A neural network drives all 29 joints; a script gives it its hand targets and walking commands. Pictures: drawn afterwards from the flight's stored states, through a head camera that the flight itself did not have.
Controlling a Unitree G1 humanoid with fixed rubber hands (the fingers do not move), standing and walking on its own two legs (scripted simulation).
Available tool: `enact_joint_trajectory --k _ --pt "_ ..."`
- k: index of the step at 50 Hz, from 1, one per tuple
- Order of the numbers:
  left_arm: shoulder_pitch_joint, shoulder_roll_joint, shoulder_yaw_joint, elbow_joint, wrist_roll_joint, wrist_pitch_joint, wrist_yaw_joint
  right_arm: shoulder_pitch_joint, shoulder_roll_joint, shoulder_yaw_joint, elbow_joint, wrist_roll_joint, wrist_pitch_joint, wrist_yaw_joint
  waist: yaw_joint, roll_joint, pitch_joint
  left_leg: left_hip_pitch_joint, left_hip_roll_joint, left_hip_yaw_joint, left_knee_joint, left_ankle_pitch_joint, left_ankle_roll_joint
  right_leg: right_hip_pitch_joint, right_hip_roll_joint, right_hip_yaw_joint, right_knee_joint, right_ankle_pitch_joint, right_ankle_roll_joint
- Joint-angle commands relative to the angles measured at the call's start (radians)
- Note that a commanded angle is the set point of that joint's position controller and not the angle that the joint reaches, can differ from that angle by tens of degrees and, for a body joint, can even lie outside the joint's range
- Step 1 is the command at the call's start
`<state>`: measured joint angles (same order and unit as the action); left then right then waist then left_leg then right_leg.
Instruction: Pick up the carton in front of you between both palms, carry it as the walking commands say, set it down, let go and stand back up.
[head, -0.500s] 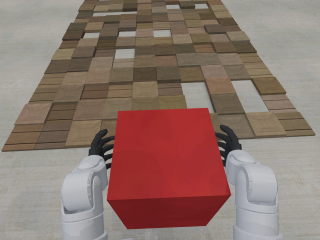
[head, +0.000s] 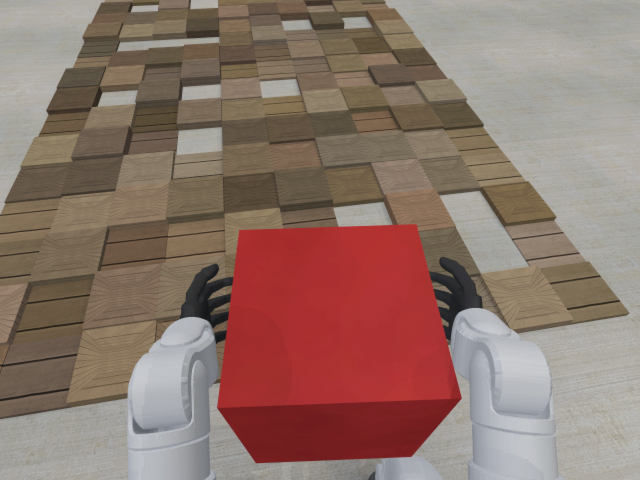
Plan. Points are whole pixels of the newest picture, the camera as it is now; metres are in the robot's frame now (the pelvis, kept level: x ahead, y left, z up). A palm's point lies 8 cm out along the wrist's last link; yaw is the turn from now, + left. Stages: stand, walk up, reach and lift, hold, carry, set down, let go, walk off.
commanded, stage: carry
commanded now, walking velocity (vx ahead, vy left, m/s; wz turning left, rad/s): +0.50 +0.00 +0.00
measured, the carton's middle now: (331, 351) +0.27 -0.01 +0.00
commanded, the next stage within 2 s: none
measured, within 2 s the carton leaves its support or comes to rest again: neither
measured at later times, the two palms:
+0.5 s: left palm (231, 62) +0.71 +0.14 +0.17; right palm (404, 55) +0.74 -0.16 +0.16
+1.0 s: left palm out of the picture +1.10 +0.09 +0.17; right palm out of the picture +1.08 -0.21 +0.15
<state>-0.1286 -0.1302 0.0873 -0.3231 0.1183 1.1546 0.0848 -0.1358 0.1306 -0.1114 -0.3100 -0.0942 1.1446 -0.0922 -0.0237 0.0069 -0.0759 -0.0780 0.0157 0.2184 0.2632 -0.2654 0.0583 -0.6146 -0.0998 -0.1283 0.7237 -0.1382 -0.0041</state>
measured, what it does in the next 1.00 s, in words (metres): walks ahead: right foot, then left foot 0.04 m higher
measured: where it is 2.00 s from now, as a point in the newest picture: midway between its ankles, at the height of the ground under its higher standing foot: (295, 191)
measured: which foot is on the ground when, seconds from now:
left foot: down 0.00-0.18, up 0.20-0.56, down 0.58-0.96, up 0.98-1.00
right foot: up 0.00-0.14, down 0.16-0.66, up 0.68-0.92, down 0.94-1.00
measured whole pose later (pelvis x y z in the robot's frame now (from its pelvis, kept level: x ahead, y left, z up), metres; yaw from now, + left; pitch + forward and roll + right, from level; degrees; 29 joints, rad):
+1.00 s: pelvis +0.68 -0.02 +0.02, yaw +0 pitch +6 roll -1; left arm -0.84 -0.08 0.30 -0.23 0.13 1.26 0.10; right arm -0.86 -0.01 -0.29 -0.18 0.02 1.26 -0.18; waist -0.07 0.07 0.19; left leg -0.30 0.01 0.00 0.92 -0.48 0.03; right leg -0.56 0.04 -0.06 0.59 -0.27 -0.07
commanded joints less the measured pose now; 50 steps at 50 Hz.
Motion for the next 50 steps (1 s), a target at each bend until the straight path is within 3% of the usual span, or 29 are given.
enact_joint_trajectory --k 1,5,7,8,9,10,11,13,14,15,21,28,29,30,31,32,33,34,35,37,39,41,43,45,46,47,48,49,50 --pt "-0.561 -0.86 -0.735 -0.066 -0.398 -0.009 -0.216 -0.548 0.817 0.741 -0.067 0.425 0.009 0.276 0.003 0.139 -0.14 0.165 0.21 -0.11 -0.049 0.424 0.071 -0.024 0.035 -0.063 -0.101 0.065 -0.014" --pt "-0.786 -0.738 -0.713 -0.046 -0.447 0.024 -0.203 -0.75 0.707 0.706 -0.044 0.421 0.03 0.232 0.002 0.148 -0.125 0.161 0.209 -0.07 0.042 0.554 0.061 0.105 0.064 -0.092 -0.169 0.082 -0.063" --pt "-0.863 -0.686 -0.661 0.011 -0.46 0.043 -0.189 -0.863 0.659 0.675 -0.013 0.428 0.054 0.205 0.048 0.112 -0.225 0.103 0.159 0.006 0.301 0.652 0.028 0.378 0.145 -0.163 -0.222 0.004 -0.072" --pt "-0.9 -0.664 -0.627 0.046 -0.462 0.055 -0.182 -0.918 0.635 0.656 0.013 0.43 0.067 0.193 0.088 0.036 -0.31 -0.025 0.122 0.016 0.52 0.501 0.004 0.596 0.092 -0.089 -0.222 -0.068 -0.069" --pt "-0.937 -0.616 -0.589 0.081 -0.458 0.068 -0.173 -0.964 0.636 0.646 0.037 0.445 0.085 0.183 0.095 -0.185 -0.404 -0.271 0.032 -0.01 0.832 0.21 -0.036 0.781 -0.183 0.383 -0.318 -0.286 -0.172" --pt "-0.987 -0.623 -0.57 0.12 -0.464 0.074 -0.17 -1.047 0.644 0.628 0.052 0.457 0.095 0.177 0.119 -0.352 -0.409 -0.532 -0.098 -0.116 1.029 -0.235 -0.042 0.894 -0.295 0.717 -0.471 -0.272 -0.273" --pt "-1.054 -0.65 -0.571 0.114 -0.495 0.084 -0.17 -1.105 0.668 0.61 0.083 0.463 0.101 0.167 0.092 -0.27 -0.392 -0.612 -0.023 -0.216 1.158 -0.226 -0.004 0.88 -0.288 0.627 -0.435 -0.18 -0.274" --pt "-1.24 -0.722 -0.575 0.092 -0.558 0.091 -0.171 -1.24 0.712 0.582 0.094 0.49 0.111 0.154 0.091 -0.083 -0.39 -0.644 0.04 -0.244 1.131 -0.124 0.025 0.792 -0.227 0.442 -0.357 0.06 -0.223" --pt "-1.335 -0.75 -0.568 0.085 -0.581 0.096 -0.17 -1.299 0.724 0.564 0.107 0.494 0.117 0.147 0.081 -0.064 -0.396 -0.627 0.059 -0.246 1.079 -0.088 0.026 0.746 -0.209 0.375 -0.353 0.101 -0.201" --pt "-1.403 -0.769 -0.553 0.092 -0.597 0.104 -0.168 -1.347 0.732 0.546 0.121 0.493 0.125 0.139 0.076 -0.081 -0.416 -0.604 0.062 -0.236 1.041 -0.068 0.022 0.726 -0.196 0.327 -0.358 0.103 -0.189" --pt "-1.518 -0.797 -0.433 0.231 -0.569 0.173 -0.161 -1.434 0.753 0.427 0.302 0.433 0.181 0.112 0.092 -0.103 -0.402 -0.75 0.055 -0.169 0.802 -0.034 -0.004 0.802 -0.168 0.208 -0.331 0.323 -0.223" --pt "-1.565 -0.879 -0.352 0.385 -0.5 0.19 -0.182 -1.485 0.856 0.355 0.457 0.385 0.203 0.144 0.124 -0.144 -0.305 -0.729 -0.016 -0.057 0.445 0.096 0.009 0.874 -0.106 0.109 -0.253 0.564 -0.187" --pt "-1.563 -0.892 -0.35 0.396 -0.493 0.188 -0.184 -1.474 0.867 0.348 0.473 0.381 0.203 0.149 0.111 -0.162 -0.299 -0.646 -0.042 -0.03 0.366 0.116 0.019 0.856 -0.089 0.072 -0.229 0.649 -0.161" --pt "-1.563 -0.908 -0.35 0.404 -0.491 0.186 -0.185 -1.46 0.884 0.345 0.49 0.379 0.2 0.153 0.048 -0.162 -0.352 -0.413 -0.109 0.043 0.341 0.035 0.04 0.759 -0.075 -0.005 -0.118 0.835 -0.115" --pt "-1.59 -0.943 -0.349 0.391 -0.499 0.184 -0.19 -1.452 0.874 0.338 0.488 0.357 0.183 0.151 0.002 -0.048 -0.453 -0.086 -0.094 -0.013 0.373 0.157 0.093 0.569 -0.05 -0.031 0.069 0.953 -0.05" --pt "-1.598 -0.957 -0.356 0.354 -0.499 0.178 -0.193 -1.41 0.882 0.334 0.487 0.347 0.167 0.149 -0.077 0.061 -0.568 0.269 -0.024 -0.211 0.319 0.201 0.184 0.287 -0.011 0.001 0.29 0.813 0.011" --pt "-1.64 -0.973 -0.375 0.292 -0.498 0.171 -0.194 -1.42 0.914 0.355 0.424 0.362 0.153 0.148 -0.125 0.197 -0.544 0.465 0.116 -0.438 0.236 0.51 0.249 -0.006 0.101 0.044 0.509 0.057 0.031" --pt "-1.613 -0.982 -0.382 0.278 -0.495 0.169 -0.192 -1.436 0.93 0.374 0.367 0.388 0.145 0.145 -0.128 0.314 -0.576 0.604 0.241 -0.611 0.269 0.715 0.3 -0.201 0.17 0.132 0.715 -0.386 0.025" --pt "-1.582 -0.958 -0.379 0.253 -0.471 0.159 -0.183 -1.462 0.962 0.408 0.293 0.418 0.141 0.143 -0.142 0.178 -0.549 0.574 0.241 -0.58 0.298 0.748 0.265 -0.262 0.14 0.212 0.748 -0.395 -0.015" --pt "-1.501 -0.906 -0.364 0.19 -0.409 0.146 -0.16 -1.519 0.983 0.487 0.123 0.47 0.122 0.132 -0.124 0.083 -0.458 0.512 0.217 -0.496 0.296 0.693 0.153 -0.302 0.093 0.207 0.563 -0.395 -0.047" --pt "-1.369 -0.83 -0.345 0.159 -0.344 0.134 -0.136 -1.519 0.972 0.554 0.008 0.515 0.113 0.129 -0.119 0.08 -0.461 0.507 0.213 -0.481 0.261 0.601 0.138 -0.288 0.081 0.183 0.412 -0.361 -0.041" --pt "-1.284 -0.764 -0.344 0.125 -0.28 0.12 -0.113 -1.503 0.939 0.606 -0.079 0.542 0.106 0.132 -0.113 0.075 -0.477 0.479 0.217 -0.466 0.232 0.654 0.151 -0.234 0.096 0.142 0.215 -0.262 -0.016" --pt "-1.266 -0.701 -0.36 0.081 -0.253 0.106 -0.098 -1.505 0.896 0.646 -0.119 0.574 0.105 0.144 -0.087 0.106 -0.479 0.332 0.15 -0.333 0.227 0.618 0.102 -0.007 0.117 0.114 -0.057 -0.025 0.002" --pt "-1.265 -0.643 -0.381 0.056 -0.244 0.104 -0.092 -1.494 0.857 0.662 -0.086 0.595 0.11 0.158 -0.034 0.146 -0.473 0.187 0.108 -0.234 0.264 0.657 0.062 0.251 0.131 0.059 -0.209 0.199 -0.02" --pt "-1.261 -0.625 -0.387 0.064 -0.249 0.107 -0.094 -1.474 0.842 0.666 -0.049 0.595 0.116 0.163 0.013 0.131 -0.479 0.137 0.092 -0.201 0.34 0.697 0.051 0.38 0.126 0.05 -0.293 0.265 -0.039" --pt "-1.258 -0.609 -0.393 0.078 -0.261 0.113 -0.101 -1.458 0.825 0.666 -0.007 0.592 0.123 0.166 0.072 0.064 -0.508 0.009 0.068 -0.151 0.462 0.666 0.036 0.621 0.145 -0.028 -0.302 0.291 -0.041" --pt "-1.244 -0.585 -0.39 0.122 -0.253 0.115 -0.108 -1.473 0.816 0.641 0.027 0.58 0.139 0.171 0.101 -0.193 -0.599 -0.31 0.024 -0.201 0.639 0.242 0.002 0.971 0.01 0.158 -0.222 0.379 -0.172" --pt "-1.22 -0.568 -0.376 0.173 -0.262 0.121 -0.116 -1.471 0.82 0.621 0.052 0.576 0.157 0.176 0.139 -0.444 -0.696 -0.588 -0.06 -0.234 0.959 -0.258 -0.04 1.229 -0.224 0.527 -0.211 0.449 -0.311" --pt "-1.201 -0.625 -0.397 0.182 -0.293 0.134 -0.128 -1.461 0.82 0.604 0.085 0.553 0.165 0.179 0.151 -0.327 -0.676 -0.697 -0.04 -0.303 1.075 -0.304 -0.03 1.248 -0.22 0.534 -0.2 0.45 -0.304"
